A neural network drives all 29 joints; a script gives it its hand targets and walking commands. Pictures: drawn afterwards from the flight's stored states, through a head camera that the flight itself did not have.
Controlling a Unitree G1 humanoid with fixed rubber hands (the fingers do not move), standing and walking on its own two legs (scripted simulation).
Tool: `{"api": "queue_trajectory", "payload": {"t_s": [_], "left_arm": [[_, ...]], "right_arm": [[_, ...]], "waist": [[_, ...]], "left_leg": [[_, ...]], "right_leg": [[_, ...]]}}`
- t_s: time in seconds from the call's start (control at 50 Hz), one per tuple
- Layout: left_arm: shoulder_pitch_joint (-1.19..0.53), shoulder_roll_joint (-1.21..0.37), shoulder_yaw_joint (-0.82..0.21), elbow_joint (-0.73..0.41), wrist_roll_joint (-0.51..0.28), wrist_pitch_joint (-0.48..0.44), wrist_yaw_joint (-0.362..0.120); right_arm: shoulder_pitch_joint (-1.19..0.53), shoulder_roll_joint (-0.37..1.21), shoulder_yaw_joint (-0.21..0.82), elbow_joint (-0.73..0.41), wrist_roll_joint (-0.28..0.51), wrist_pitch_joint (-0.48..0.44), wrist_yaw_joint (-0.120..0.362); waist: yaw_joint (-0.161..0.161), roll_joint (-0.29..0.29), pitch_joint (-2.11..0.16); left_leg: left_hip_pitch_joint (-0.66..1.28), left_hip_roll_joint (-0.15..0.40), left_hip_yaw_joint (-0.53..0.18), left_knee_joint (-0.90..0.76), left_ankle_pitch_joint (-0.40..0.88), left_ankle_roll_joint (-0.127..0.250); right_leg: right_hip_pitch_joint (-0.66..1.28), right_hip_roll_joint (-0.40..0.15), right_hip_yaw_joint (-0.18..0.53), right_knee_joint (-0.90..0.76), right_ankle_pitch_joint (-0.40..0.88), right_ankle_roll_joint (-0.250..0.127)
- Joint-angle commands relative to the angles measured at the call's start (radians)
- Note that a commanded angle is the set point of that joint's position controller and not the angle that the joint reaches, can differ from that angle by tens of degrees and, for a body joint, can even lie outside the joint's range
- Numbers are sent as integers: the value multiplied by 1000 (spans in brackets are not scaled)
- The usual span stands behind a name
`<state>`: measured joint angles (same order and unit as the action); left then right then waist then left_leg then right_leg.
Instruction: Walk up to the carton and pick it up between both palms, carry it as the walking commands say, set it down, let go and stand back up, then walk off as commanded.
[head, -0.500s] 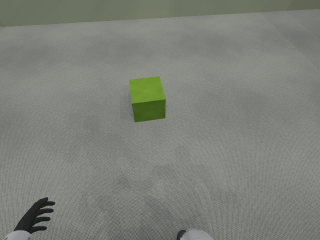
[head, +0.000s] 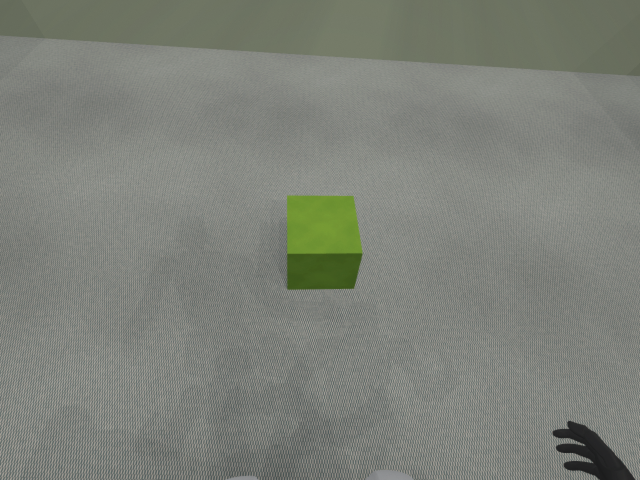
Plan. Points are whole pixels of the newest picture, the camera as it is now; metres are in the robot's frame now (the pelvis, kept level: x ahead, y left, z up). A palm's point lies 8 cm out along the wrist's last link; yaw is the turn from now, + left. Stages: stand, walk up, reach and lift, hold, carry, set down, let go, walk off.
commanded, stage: walk up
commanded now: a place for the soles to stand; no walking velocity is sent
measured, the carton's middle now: (320, 242) +0.98 -0.03 -0.65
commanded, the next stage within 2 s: none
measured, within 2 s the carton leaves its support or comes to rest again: neither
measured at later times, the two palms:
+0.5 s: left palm (85, 360) +0.27 +0.33 -0.05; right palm (558, 360) +0.30 -0.36 -0.08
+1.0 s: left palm (150, 247) +0.47 +0.30 -0.06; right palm (542, 286) +0.44 -0.39 -0.09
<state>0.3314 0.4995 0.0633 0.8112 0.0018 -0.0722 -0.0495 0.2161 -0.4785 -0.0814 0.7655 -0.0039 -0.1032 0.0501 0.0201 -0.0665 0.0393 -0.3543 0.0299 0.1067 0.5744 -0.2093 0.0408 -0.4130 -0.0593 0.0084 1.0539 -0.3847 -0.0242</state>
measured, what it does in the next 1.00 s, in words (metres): walks ahead: right foot, then left foot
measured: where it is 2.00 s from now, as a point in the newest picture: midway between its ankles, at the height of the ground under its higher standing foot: (319, 380)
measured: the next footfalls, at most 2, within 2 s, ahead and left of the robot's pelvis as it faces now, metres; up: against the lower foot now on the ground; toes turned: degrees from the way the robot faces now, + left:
right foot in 0.24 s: +0.25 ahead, -0.16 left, +0.00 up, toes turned -6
left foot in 0.56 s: +0.37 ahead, +0.11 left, +0.00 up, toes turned +6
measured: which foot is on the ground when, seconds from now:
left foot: down 0.00-0.26, up 0.28-0.54, down 0.56-0.90, up 0.92-1.00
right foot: up 0.00-0.22, down 0.24-0.58, up 0.60-0.86, down 0.88-1.00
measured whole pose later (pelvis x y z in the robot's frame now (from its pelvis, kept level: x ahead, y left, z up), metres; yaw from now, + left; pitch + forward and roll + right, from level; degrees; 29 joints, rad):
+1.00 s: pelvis +0.38 -0.05 -0.01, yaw +0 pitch -1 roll -1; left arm 0.29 0.49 0.09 0.76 0.01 -0.10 -0.03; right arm 0.33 -0.50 -0.07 0.78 -0.01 -0.07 0.03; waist -0.01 0.04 0.04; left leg -0.46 0.06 -0.01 1.06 -0.42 0.04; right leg -0.38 -0.03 -0.09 0.67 -0.27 -0.03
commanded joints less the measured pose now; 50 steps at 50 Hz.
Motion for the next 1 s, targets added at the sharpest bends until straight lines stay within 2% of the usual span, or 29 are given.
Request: {"api": "queue_trajectory", "payload": {"t_s": [0.0, 0.06, 0.16, 0.2, 0.22, 0.24, 0.26, 0.28, 0.3, 0.34, 0.38, 0.48, 0.52, 0.54, 0.56, 0.58, 0.6, 0.62, 0.64, 0.68, 0.72, 0.82, 0.84, 0.86, 0.88, 0.9, 0.92, 0.94, 0.98], "left_arm": [[37, 163, 45, -43, 5, -11, -9], [-41, 136, 44, -57, 10, -4, -26], [-104, 126, 63, -54, 11, -12, -41], [-61, 135, 75, -33, 12, -18, -34], [1, 157, 88, -16, 13, -23, -23], [114, 212, 108, 0, 16, -32, -8], [143, 316, 121, -26, 16, -40, 2], [88, 305, 110, -49, -3, -39, 7], [50, 275, 103, -60, -10, -36, 13], [-14, 227, 87, -66, -6, -30, 18], [-22, 211, 79, -76, 3, -30, 11], [-53, 229, 75, -116, 5, -27, -4], [-69, 208, 62, -127, 6, -17, -5], [-56, 175, 48, -132, 8, -15, -3], [-47, 131, 34, -144, 10, -15, 1], [-32, 94, 27, -157, -1, -12, 7], [-37, 175, 40, -127, 3, -3, 24], [-33, 198, 47, -111, -3, -6, 24], [3, 195, 50, -92, -1, -9, 21], [37, 173, 49, -69, 8, -11, 8], [5, 143, 47, -73, 9, -6, -7], [-13, 123, 66, -61, 10, -15, -20], [20, 131, 76, -48, 14, -18, -17], [78, 157, 91, -29, 16, -23, -9], [178, 203, 109, -15, 21, -30, 5], [195, 303, 122, -46, 25, -40, 14], [134, 295, 109, -70, 5, -43, 20], [90, 276, 106, -80, -3, -41, 26], [30, 234, 91, -82, -3, -36, 32]], "right_arm": [[80, -230, -57, -38, -8, -6, -12], [101, -241, -60, -48, -13, -12, -6], [50, -255, -56, -66, -7, -2, 5], [46, -234, -46, -63, -7, 7, 3], [77, -193, -32, -58, -13, 8, -2], [94, -143, -16, -69, -12, 4, -6], [90, -135, -8, -92, 0, 3, -8], [68, -208, -18, -67, 6, 14, -22], [84, -220, -23, -45, 9, 13, -23], [120, -208, -25, -17, 0, 7, -17], [133, -177, -22, 2, -13, 12, 2], [62, -143, -24, -18, -8, 12, 22], [98, -152, -38, -3, -13, 4, 21], [145, -177, -51, 12, -16, -1, 13], [237, -227, -70, 32, -22, -8, -2], [290, -334, -93, 11, -30, -16, -10], [242, -328, -93, -14, -3, -15, -15], [184, -294, -78, -26, 8, -10, -19], [155, -260, -68, -31, 6, -7, -22], [119, -236, -61, -44, -8, -6, -24], [144, -242, -60, -46, -18, -6, -18], [67, -250, -59, -82, -12, 7, -5], [58, -234, -53, -85, -11, 14, -2], [79, -187, -38, -83, -17, 17, -5], [88, -128, -19, -93, -19, 15, -11], [65, -113, -12, -121, -9, 12, -13], [42, -195, -23, -96, -3, 25, -28], [75, -223, -32, -68, 1, 23, -29], [136, -209, -33, -31, -6, 15, -23]], "waist": [[-48, 229, -22], [-64, 232, -15], [-42, 219, -2], [-4, 159, -12], [25, 85, -43], [84, -104, -85], [99, -263, -109], [78, -95, -84], [56, -47, -49], [12, -61, -2], [4, -106, -14], [6, -114, -16], [-33, -55, -16], [-62, 15, -35], [-113, 173, -79], [-146, 361, -92], [-130, 170, -83], [-94, 117, -39], [-66, 129, -13], [-55, 214, -7], [-63, 251, -12], [-24, 237, -13], [2, 198, -20], [29, 107, -41], [82, -63, -58], [101, -253, -53], [77, -63, -26], [49, -15, 0], [8, -38, 21]], "left_leg": [[165, 256, -294, -306, -114, 185], [126, 247, -236, -323, -131, 199], [21, 215, -173, -291, -228, 158], [-50, 194, -135, -178, -250, 135], [-104, 165, -105, -40, -185, 114], [-227, 82, -30, 264, -115, 66], [-451, -28, -33, 515, -308, 15], [-464, 26, -175, 611, -303, 9], [-439, 63, -196, 600, -226, 3], [-347, 105, -162, 441, -172, -22], [-225, 75, -103, 330, -167, -39], [-47, 33, -19, 95, -34, -35], [127, -10, 15, 0, 12, -21], [246, -22, -6, -30, -24, -4], [375, 62, -173, -108, -208, 41], [475, 361, -726, -315, -515, 187], [393, 413, -766, -336, -511, 267], [321, 381, -667, -310, -424, 264], [270, 342, -549, -292, -337, 239], [169, 273, -361, -261, -137, 202], [110, 259, -290, -259, -54, 212], [-52, 207, -192, -206, -245, 162], [-117, 182, -164, -137, -310, 140], [-194, 145, -132, -11, -351, 116], [-306, 82, -75, 243, -300, 77], [-524, -33, -37, 526, -335, 16], [-526, 23, -195, 619, -316, 4], [-492, 63, -211, 605, -237, -1], [-382, 106, -174, 468, -176, -18]], "right_leg": [[-201, -71, 25, -96, 21, 22], [-154, -64, -18, -227, 95, 29], [34, -14, -82, -419, 186, 14], [187, 21, -100, -494, 184, -2], [316, 30, -72, -519, 118, -19], [454, -88, 145, -646, -88, -81], [518, -364, 632, -815, -280, -207], [481, -380, 615, -798, -238, -254], [418, -353, 497, -771, -108, -262], [290, -264, 262, -750, 73, -222], [204, -210, 140, -726, 227, -221], [90, -192, 81, -718, 47, -200], [-21, -162, 47, -629, -79, -164], [-85, -135, 25, -530, -106, -137], [-179, -81, -30, -284, -59, -97], [-420, 62, -92, 44, -137, -23], [-410, 14, 83, 143, -109, -16], [-400, -18, 96, 137, -49, -9], [-376, -47, 89, 85, -20, -5], [-254, -70, 35, -69, -15, 13], [-170, -51, -16, -153, -4, 19], [85, 12, -98, -402, 125, 5], [185, 39, -115, -446, 140, -1], [311, 45, -84, -474, 91, -14], [417, -46, 98, -581, -114, -62], [443, -356, 660, -822, -412, -197], [407, -390, 675, -829, -363, -242], [358, -361, 569, -790, -233, -264], [255, -275, 329, -737, -21, -228]]}}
